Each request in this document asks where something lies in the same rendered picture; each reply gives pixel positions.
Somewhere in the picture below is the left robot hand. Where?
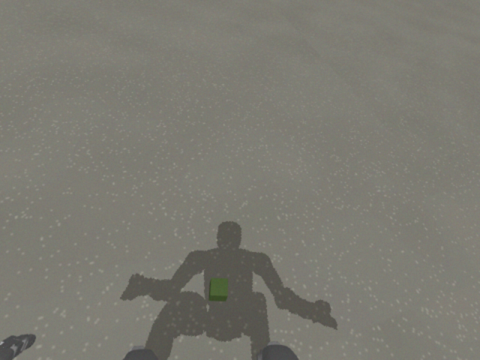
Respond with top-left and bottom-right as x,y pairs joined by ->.
0,334 -> 36,360

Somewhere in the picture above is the cube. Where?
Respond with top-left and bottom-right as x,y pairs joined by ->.
209,277 -> 228,302

